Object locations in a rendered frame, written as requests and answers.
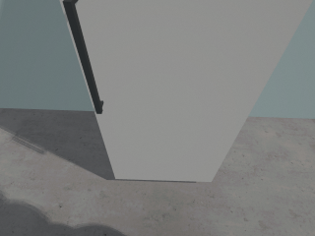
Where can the fridge door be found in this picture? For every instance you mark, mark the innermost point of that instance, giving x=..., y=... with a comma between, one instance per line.
x=179, y=78

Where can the handle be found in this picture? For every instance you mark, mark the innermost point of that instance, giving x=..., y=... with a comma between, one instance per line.
x=73, y=19

